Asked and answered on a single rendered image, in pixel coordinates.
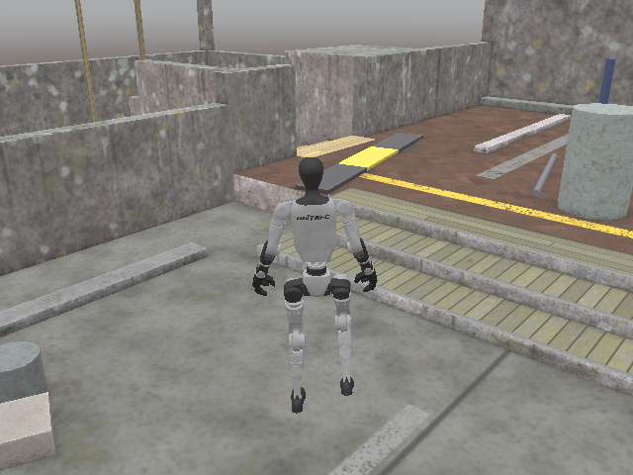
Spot right robot upper arm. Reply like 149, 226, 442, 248
333, 199, 363, 253

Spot left robot thigh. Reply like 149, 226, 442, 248
284, 278, 306, 351

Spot right robot forearm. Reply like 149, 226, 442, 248
353, 238, 374, 275

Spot left robot forearm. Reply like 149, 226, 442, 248
255, 240, 275, 278

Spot right robot foot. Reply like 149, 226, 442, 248
340, 377, 354, 396

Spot left robot upper arm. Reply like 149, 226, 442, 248
265, 201, 293, 255

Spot right robot hand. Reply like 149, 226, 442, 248
354, 268, 378, 292

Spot left robot hand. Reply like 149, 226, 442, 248
252, 274, 275, 296

